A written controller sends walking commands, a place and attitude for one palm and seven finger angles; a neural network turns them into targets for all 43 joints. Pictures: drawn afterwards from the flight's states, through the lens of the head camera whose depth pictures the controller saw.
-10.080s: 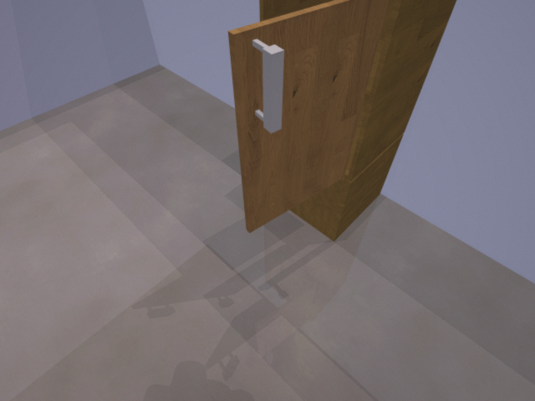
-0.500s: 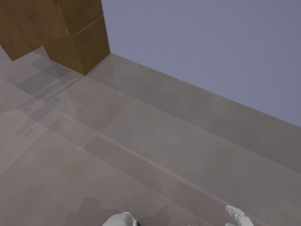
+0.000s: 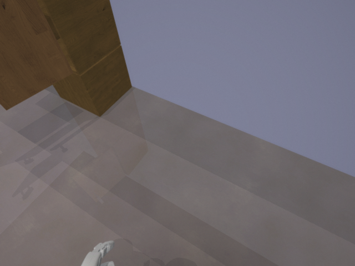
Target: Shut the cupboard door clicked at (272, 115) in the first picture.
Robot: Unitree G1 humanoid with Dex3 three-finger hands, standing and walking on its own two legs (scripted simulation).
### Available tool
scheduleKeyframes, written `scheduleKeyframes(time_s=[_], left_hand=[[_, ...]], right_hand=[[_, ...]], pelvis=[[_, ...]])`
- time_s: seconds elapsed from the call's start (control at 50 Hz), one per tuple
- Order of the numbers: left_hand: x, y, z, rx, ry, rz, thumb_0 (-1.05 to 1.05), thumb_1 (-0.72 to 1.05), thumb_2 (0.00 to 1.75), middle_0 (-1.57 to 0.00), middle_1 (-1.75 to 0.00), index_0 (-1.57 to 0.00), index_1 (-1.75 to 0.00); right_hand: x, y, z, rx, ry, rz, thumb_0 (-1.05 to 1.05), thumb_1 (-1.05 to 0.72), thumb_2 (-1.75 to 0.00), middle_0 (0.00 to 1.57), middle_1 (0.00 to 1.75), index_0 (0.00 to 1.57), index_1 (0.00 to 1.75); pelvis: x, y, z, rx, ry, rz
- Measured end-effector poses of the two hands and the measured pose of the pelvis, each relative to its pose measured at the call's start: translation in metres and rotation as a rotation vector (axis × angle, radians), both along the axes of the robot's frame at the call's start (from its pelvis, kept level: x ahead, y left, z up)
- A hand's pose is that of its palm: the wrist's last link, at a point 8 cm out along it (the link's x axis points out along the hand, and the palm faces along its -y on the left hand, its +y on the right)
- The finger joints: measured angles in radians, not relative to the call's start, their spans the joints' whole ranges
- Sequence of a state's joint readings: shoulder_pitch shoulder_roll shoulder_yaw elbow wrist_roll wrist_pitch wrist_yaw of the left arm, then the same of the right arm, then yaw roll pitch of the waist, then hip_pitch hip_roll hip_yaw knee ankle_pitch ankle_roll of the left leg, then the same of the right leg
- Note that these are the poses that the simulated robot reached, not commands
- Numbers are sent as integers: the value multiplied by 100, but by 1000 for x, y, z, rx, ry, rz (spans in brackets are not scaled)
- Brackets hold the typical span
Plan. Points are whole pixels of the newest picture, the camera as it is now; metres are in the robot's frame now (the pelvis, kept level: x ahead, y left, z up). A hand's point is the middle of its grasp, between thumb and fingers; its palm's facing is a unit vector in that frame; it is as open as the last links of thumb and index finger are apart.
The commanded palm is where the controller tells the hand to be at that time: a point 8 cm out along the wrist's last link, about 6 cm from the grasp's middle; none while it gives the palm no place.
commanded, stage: walk to a spot facing it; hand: left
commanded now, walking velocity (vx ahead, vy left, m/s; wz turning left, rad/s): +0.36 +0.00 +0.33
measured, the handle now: out of the picture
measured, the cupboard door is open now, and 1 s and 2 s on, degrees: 80 80 80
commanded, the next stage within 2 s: turn to face it in 0.88 s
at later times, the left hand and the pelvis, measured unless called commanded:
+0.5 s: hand out of the picture +0.14 +0.21 -0.19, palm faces +0.24 -0.96 -0.12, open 7.4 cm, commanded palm none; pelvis +0.23 +0.07 -0.01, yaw +9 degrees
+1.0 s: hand (115, 131) +0.58 +0.25 -0.17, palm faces +0.07 -0.98 -0.18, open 7.4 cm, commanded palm none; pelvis +0.47 +0.06 -0.01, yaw +8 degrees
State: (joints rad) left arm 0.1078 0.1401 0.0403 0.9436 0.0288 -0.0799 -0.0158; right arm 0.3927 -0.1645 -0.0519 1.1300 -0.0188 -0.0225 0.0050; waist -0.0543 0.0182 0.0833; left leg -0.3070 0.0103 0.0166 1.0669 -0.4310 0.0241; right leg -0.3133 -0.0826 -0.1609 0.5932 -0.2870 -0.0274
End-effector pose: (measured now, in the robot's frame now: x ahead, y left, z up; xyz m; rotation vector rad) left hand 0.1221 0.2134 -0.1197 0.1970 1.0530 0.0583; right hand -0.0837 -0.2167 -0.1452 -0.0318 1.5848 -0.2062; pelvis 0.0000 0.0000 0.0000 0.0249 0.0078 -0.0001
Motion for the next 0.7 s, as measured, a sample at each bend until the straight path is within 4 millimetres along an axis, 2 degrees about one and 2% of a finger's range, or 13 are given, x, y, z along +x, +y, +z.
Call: scheduleKeyframes(time_s=[0.04,0.1,0.2,0.26,0.32,0.36,0.4,0.44,0.48,0.54,0.6,0.7], left_hand=[[-11,-2,1,-2,47,59,0,91,90,-20,-30,-20,-30],[-19,14,7,41,75,162,-3,96,90,-21,-30,-21,-30],[-46,21,0,44,234,231,-3,95,90,-20,-30,-20,-30],[-62,18,-8,9,339,279,-2,94,90,-20,-30,-20,-29],[-73,14,-19,-40,439,329,-1,93,90,-20,-30,-20,-29],[-75,13,-28,-74,503,353,0,92,90,-20,-30,-20,-29],[-70,17,-38,-109,559,366,0,92,90,-20,-30,-20,-30],[-50,26,-42,-127,570,366,1,91,90,-20,-30,-20,-30],[-17,39,-42,-123,522,363,1,91,90,-20,-30,-20,-30],[48,61,-36,-108,396,348,1,91,90,-20,-30,-20,-29],[112,80,-27,-87,282,323,1,92,90,-20,-30,-20,-29],[195,114,-13,-30,191,294,2,95,90,-20,-30,-20,-29]], right_hand=[[35,-11,3,-8,-25,32,1,-91,-90,20,30,19,30],[97,-21,7,-17,-92,89,1,-91,-90,20,30,19,30],[212,-21,11,-23,-234,180,1,-92,-90,20,30,19,30],[283,-7,12,-19,-315,247,1,-92,-90,20,30,19,30],[353,16,12,-18,-386,320,1,-92,-90,20,30,19,30],[396,34,11,-25,-436,358,1,-92,-90,20,30,19,30],[430,50,8,-40,-491,377,1,-92,-90,20,30,19,30],[448,62,9,-53,-513,376,0,-92,-90,20,30,19,30],[453,70,14,-61,-494,369,0,-91,-90,20,30,19,30],[449,77,19,-66,-427,355,0,-92,-90,20,30,19,30],[443,72,25,-93,-366,319,-1,-95,-90,21,30,20,30],[425,71,26,-87,-236,258,0,-94,-90,20,30,20,30]], pelvis=[[17,-4,5,-3,0,20],[43,-8,11,-7,5,56],[87,-4,12,-12,6,100],[116,5,8,-18,2,121],[148,20,0,-23,-3,138],[171,32,-8,-20,-5,146],[193,48,-18,-27,-8,152],[208,58,-19,-25,-17,160],[223,65,-14,-24,-21,163],[245,74,-2,-26,-26,169],[268,82,7,-27,-27,170],[312,87,13,-24,-27,163]])
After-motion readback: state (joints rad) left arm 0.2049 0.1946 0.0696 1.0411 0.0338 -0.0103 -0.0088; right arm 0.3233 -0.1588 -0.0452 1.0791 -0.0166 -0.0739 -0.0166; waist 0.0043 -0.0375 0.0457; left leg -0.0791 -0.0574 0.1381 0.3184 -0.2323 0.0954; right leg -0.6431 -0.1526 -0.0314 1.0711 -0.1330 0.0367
